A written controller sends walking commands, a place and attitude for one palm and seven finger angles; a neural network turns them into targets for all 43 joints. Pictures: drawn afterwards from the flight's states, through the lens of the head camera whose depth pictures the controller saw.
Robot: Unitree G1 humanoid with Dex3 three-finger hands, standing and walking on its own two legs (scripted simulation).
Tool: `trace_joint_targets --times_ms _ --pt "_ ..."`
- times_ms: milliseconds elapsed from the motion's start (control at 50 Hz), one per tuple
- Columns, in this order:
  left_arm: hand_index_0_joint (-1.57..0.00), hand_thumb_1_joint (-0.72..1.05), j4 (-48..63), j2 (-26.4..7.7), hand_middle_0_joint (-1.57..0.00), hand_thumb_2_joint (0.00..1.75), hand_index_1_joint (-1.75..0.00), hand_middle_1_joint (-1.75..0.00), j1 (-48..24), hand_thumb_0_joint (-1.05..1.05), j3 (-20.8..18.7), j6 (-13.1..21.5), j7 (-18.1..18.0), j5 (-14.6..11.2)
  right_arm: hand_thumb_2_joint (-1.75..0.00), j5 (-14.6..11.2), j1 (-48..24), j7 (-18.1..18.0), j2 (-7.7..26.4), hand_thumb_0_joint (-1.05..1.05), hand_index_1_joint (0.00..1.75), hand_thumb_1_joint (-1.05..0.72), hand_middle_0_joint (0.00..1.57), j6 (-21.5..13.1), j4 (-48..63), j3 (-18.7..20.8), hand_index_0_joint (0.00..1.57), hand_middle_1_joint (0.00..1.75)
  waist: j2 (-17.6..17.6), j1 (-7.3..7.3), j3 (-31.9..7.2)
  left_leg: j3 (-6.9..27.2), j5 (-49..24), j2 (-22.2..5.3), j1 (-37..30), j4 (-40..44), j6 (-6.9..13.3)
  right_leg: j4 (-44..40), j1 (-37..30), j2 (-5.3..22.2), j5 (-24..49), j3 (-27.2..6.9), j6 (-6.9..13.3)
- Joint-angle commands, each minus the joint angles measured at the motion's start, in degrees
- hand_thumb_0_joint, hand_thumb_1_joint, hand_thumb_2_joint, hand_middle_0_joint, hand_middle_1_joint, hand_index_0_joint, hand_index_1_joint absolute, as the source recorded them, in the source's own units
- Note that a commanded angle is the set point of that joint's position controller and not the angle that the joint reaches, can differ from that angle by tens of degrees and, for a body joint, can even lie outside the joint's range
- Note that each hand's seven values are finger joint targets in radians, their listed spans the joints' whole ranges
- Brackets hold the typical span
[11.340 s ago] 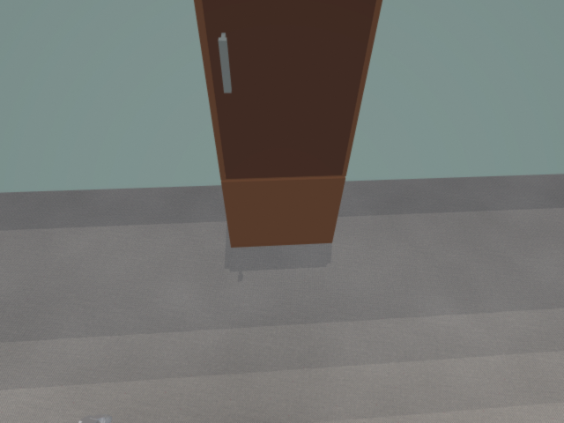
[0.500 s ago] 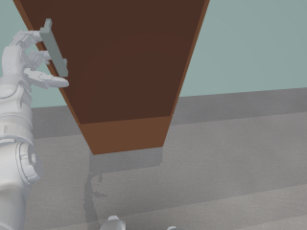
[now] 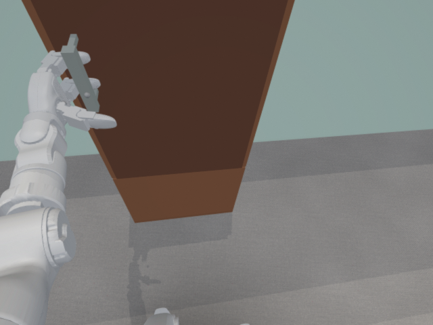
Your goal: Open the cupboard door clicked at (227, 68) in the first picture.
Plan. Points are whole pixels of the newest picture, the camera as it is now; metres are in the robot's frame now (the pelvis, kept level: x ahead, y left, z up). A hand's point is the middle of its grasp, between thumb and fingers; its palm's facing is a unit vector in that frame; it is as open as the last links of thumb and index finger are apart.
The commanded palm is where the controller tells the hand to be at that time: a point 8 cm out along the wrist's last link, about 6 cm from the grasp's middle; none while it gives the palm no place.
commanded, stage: slide the fingers in behind the handle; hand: left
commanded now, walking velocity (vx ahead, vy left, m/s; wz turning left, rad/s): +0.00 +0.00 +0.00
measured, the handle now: (84, 75) +0.56 +0.22 +0.13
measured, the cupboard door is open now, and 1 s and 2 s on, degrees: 0 0 19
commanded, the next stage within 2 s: close the thumb around the handle in 0.50 s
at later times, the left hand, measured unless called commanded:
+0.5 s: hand (93, 94) +0.50 +0.19 +0.13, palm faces +0.09 -1.00 +0.01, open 14.0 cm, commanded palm +0.48 +0.23 +0.13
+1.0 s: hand (95, 93) +0.50 +0.19 +0.13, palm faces +0.11 -0.99 +0.00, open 9.6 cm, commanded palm +0.48 +0.23 +0.13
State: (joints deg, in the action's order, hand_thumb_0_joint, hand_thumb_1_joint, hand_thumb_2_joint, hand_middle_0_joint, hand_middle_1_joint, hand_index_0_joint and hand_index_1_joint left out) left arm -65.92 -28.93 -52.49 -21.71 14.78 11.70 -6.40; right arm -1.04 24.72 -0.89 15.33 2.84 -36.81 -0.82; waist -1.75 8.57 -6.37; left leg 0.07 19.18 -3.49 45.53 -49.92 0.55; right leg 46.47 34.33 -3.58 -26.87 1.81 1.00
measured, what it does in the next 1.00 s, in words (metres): stands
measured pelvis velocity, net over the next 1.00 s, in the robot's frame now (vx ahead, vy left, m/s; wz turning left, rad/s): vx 0.00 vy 0.00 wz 0.01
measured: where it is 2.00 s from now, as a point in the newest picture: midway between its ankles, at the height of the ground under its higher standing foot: outside the picture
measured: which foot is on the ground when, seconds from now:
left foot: down 0.00-1.00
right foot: down 0.00-1.00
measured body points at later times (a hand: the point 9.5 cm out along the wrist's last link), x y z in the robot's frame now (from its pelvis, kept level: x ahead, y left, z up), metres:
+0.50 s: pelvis +0.00 +0.00 +0.00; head +0.07 +0.02 +0.44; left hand +0.49 +0.25 +0.14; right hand -0.01 -0.27 -0.11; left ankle +0.05 +0.11 -0.70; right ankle -0.05 -0.11 -0.70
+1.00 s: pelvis +0.00 +0.00 +0.00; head +0.08 +0.02 +0.44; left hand +0.49 +0.25 +0.13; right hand +0.00 -0.27 -0.12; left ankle +0.05 +0.11 -0.70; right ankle -0.05 -0.11 -0.70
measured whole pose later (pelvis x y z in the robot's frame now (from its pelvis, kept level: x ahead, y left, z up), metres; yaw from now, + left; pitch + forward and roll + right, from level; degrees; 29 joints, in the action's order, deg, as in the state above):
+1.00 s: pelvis +0.00 +0.00 +0.00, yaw +1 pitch +16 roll -3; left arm -67.7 -27.2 -55.9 -18.7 15.5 6.9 -5.8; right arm -0.4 24.4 -0.3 15.1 1.3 -38.3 -0.6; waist -2.2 8.3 -6.0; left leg 0.9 18.9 -2.9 47.2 -50.5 0.5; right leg 47.4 35.9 -3.2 -27.2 2.6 1.1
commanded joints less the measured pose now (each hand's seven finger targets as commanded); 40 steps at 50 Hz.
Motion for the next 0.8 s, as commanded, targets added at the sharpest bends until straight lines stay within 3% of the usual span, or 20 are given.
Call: trace_joint_targets --times_ms 0,60,180,240,260,280,320,380,460,500,540,560,580,660,680,760,780 --pt "-0.30 -0.50 13.4 -10.1 -0.30 0.30 -1.20 -1.20 -29.9 0.00 1.6 3.9 -0.9 -0.5 -0.90 0.2 6.4 -0.4 9.8 0.00 0.30 -0.90 0.20 -1.3 3.4 3.9 0.20 0.30 -6.2 1.45 -20.0 2.7 -16.1 1.8 -28.4 3.1 2.0 -6.7 6.5 -0.8 20.3 -0.3 -0.4" --pt "-0.30 -0.50 13.2 -10.8 -0.30 0.30 -1.20 -1.20 -29.5 0.00 0.1 4.5 -2.3 -0.2 -0.90 0.5 6.5 -0.2 9.9 0.00 0.30 -0.90 0.20 -1.6 3.0 4.1 0.20 0.30 -4.7 0.74 -21.6 3.0 -16.5 1.8 -28.7 3.1 1.8 -6.3 5.9 -0.9 20.3 -0.2 -0.3" --pt "-0.30 -0.50 12.6 -9.9 -0.30 0.30 -1.20 -1.20 -30.5 0.00 1.3 5.3 -3.0 0.4 -0.90 0.6 6.2 -0.1 9.8 0.00 0.30 -0.90 0.20 -2.0 2.6 4.0 0.20 0.30 -5.7 1.16 -21.3 3.0 -15.3 1.9 -28.8 2.9 1.8 -6.4 6.6 -0.8 19.3 -0.4 -0.2" --pt "-0.30 -0.50 10.9 -11.4 -0.30 0.30 -1.20 -1.20 -30.9 0.00 0.1 5.1 -2.8 0.1 -0.90 0.7 6.8 -0.3 10.1 0.00 0.30 -0.90 0.20 -2.0 2.4 3.8 0.20 0.30 -3.0 1.48 -20.1 3.1 -14.7 2.1 -26.5 3.0 2.0 -6.5 5.4 -0.8 19.5 -0.4 -0.3" --pt "-0.30 -0.50 11.4 -12.8 -0.30 0.30 -1.20 -1.20 -31.1 0.00 -0.5 5.3 -2.6 0.5 -0.90 0.4 6.7 -0.4 10.2 0.00 0.30 -0.90 0.20 -2.0 2.6 3.9 0.20 0.30 -3.6 1.03 -21.6 2.8 -15.2 2.0 -26.7 3.0 2.0 -6.4 5.1 -0.6 20.3 -0.9 -0.5" --pt "-0.30 -0.50 11.3 -10.5 -0.30 0.30 -1.20 -1.20 -31.6 0.00 1.6 5.0 -2.5 0.4 -0.90 0.5 6.2 -0.4 9.8 0.00 0.30 -0.90 0.20 -2.0 2.5 3.8 0.20 0.30 -5.7 1.68 -20.7 2.7 -15.0 2.0 -27.4 2.9 1.9 -6.6 6.1 -0.7 20.0 -0.8 -0.4" --pt "-0.30 -0.50 10.6 -11.7 -0.30 0.30 -1.20 -1.20 -30.4 0.00 0.2 5.0 -2.4 0.3 -0.90 0.5 6.7 -0.4 10.0 0.00 0.30 -0.90 0.20 -2.1 2.3 3.9 0.20 0.30 -4.4 1.02 -20.7 3.0 -15.0 1.9 -27.1 3.0 1.8 -6.5 5.6 -0.8 19.6 -0.5 -0.3" --pt "-0.30 -0.50 11.5 -9.4 -0.30 0.30 -1.20 -1.20 -31.7 0.00 2.1 5.2 -2.4 0.0 -0.90 0.6 6.5 -0.3 9.9 0.00 0.30 -0.90 0.20 -2.2 2.3 3.9 0.20 0.30 -5.7 1.75 -20.8 3.1 -15.0 1.9 -28.2 2.9 1.8 -6.5 7.0 -0.8 18.9 -0.5 -0.3" --pt "-0.30 -0.50 12.0 -10.6 -0.30 0.30 -1.20 -1.20 -31.3 0.00 0.7 5.4 -2.7 0.1 -0.90 0.5 6.9 -0.3 10.1 0.00 0.30 -0.90 0.20 -2.4 2.2 4.1 0.20 0.30 -5.7 1.14 -22.2 3.1 -15.4 1.9 -28.6 2.9 1.8 -6.4 6.8 -0.8 19.0 -0.5 -0.2" --pt "-0.30 -0.50 11.2 -10.4 -0.30 0.30 -1.20 -1.20 -32.6 0.00 1.6 4.9 -2.7 0.2 -0.90 0.5 7.1 -0.4 10.1 0.00 0.30 -0.90 0.20 -2.3 1.9 3.9 0.20 0.30 -4.6 2.00 -20.4 3.2 -14.1 1.8 -27.3 3.1 1.9 -6.7 7.2 -0.8 18.1 -0.4 -0.4" --pt "-0.30 -0.50 11.3 -9.5 -0.30 0.30 -1.20 -1.20 -31.7 0.00 1.7 5.1 -2.8 0.1 -0.90 0.7 7.0 -0.3 10.0 0.00 0.30 -0.90 0.20 -2.3 2.1 3.9 0.20 0.30 -5.1 1.64 -20.5 3.2 -14.4 2.1 -27.5 3.0 2.0 -6.6 6.7 -0.9 18.3 -0.3 -0.2" --pt "-0.30 -0.50 11.8 -11.1 -0.30 0.30 -1.20 -1.20 -31.8 0.00 0.6 5.3 -2.9 0.4 -0.90 0.5 7.2 -0.4 10.2 0.00 0.30 -0.90 0.20 -2.3 2.0 4.1 0.20 0.30 -5.4 1.31 -21.9 3.2 -15.9 1.8 -28.3 2.8 1.8 -6.2 6.6 -0.8 19.5 -0.5 -0.2" --pt "-0.30 -0.50 12.2 -9.1 -0.30 0.30 -1.20 -1.20 -31.9 0.00 2.3 5.1 -2.8 0.2 -0.90 0.7 6.8 -0.2 9.8 0.00 0.30 -0.90 0.20 -2.2 2.0 4.0 0.20 0.30 -6.9 1.52 -21.7 3.3 -16.1 1.9 -29.0 2.8 1.7 -6.2 7.2 -0.9 19.3 -0.2 -0.1" --pt "-0.32 -0.28 11.7 -9.5 -0.32 0.40 -1.22 -1.22 -31.9 0.00 1.7 5.0 -3.0 0.3 -0.90 0.5 7.1 -0.2 10.1 0.00 0.30 -0.90 0.20 -2.2 2.0 4.1 0.20 0.30 -4.8 1.70 -21.5 3.4 -16.0 1.8 -28.6 2.8 1.8 -6.4 7.3 -0.9 19.4 -0.3 -0.3" --pt "-0.32 -0.22 10.7 -9.0 -0.32 0.42 -1.23 -1.23 -31.9 0.00 2.4 4.7 -3.0 0.4 -0.90 0.7 7.0 -0.2 9.9 0.00 0.30 -0.90 0.20 -2.1 1.8 4.0 0.20 0.30 -5.8 1.92 -20.2 3.3 -15.2 1.8 -28.1 2.8 1.7 -6.5 7.7 -0.8 18.6 -0.2 -0.2" --pt "-0.34 0.00 11.9 -8.3 -0.34 0.52 -1.25 -1.25 -32.0 0.00 2.6 5.0 -3.3 0.5 -0.90 0.6 7.2 -0.1 9.9 0.00 0.30 -0.90 0.20 -2.3 1.9 4.2 0.20 0.30 -6.2 1.73 -22.1 3.5 -16.5 1.7 -29.9 2.7 1.7 -6.2 8.4 -0.9 19.0 -0.1 -0.1" --pt "-0.34 0.06 10.9 -7.5 -0.34 0.54 -1.26 -1.26 -31.7 0.00 3.3 4.6 -3.4 0.3 -0.90 0.8 7.0 0.0 9.9 0.00 0.30 -0.90 0.20 -2.2 1.8 4.0 0.20 0.30 -6.1 1.92 -20.6 3.6 -15.7 1.8 -29.0 2.8 1.7 -6.4 8.4 -0.9 18.3 0.0 -0.1"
